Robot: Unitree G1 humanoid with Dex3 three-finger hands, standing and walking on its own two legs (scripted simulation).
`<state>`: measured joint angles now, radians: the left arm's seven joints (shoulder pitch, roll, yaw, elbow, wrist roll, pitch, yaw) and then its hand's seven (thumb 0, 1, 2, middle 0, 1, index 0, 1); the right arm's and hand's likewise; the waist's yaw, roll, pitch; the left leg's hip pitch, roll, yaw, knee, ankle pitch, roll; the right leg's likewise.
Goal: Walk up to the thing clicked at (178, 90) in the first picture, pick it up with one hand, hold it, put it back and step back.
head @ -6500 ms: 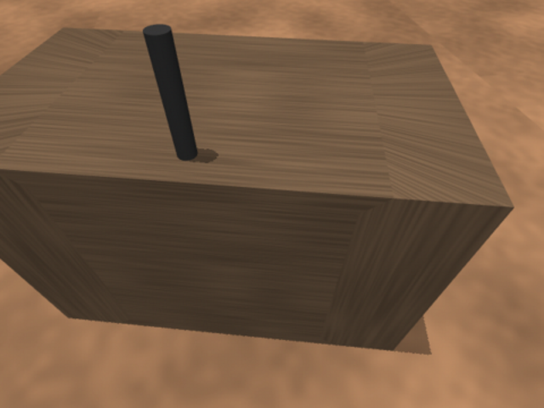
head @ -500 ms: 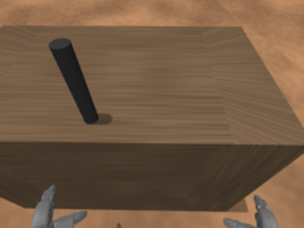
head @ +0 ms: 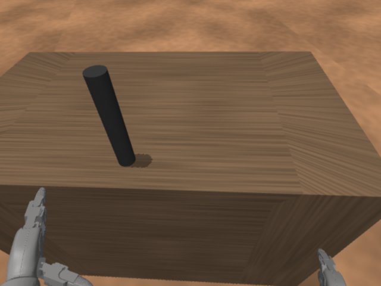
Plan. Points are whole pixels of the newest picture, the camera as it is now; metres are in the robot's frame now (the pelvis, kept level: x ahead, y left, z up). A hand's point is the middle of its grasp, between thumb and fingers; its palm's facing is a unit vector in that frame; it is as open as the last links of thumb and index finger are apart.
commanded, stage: rise first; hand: left
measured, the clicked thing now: (113, 123) +0.41 +0.20 +0.15
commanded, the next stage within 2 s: go down in 1.04 s
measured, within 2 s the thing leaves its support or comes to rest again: neither
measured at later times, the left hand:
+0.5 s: hand (37, 235) +0.17 +0.25 +0.13, palm faces +0.36 -0.82 -0.45, open 17.6 cm
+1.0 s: hand (18, 220) +0.17 +0.25 +0.18, palm faces +0.41 -0.79 -0.46, open 17.7 cm
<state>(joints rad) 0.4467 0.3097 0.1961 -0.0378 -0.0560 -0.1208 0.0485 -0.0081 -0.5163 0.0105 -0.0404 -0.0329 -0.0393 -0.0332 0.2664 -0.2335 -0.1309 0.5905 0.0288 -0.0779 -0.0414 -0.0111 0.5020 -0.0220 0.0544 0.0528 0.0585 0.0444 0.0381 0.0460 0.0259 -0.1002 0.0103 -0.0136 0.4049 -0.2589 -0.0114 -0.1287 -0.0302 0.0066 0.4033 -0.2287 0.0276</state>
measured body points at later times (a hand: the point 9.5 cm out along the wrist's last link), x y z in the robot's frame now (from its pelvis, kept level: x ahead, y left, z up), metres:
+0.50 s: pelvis -0.01 -0.01 +0.00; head -0.02 -0.04 +0.45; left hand +0.15 +0.29 +0.16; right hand +0.15 -0.28 -0.09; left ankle -0.02 +0.13 -0.74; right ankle +0.00 -0.14 -0.74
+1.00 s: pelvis -0.02 -0.01 +0.00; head -0.03 -0.03 +0.45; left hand +0.14 +0.29 +0.21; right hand +0.15 -0.28 -0.09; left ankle -0.02 +0.13 -0.74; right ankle +0.00 -0.14 -0.74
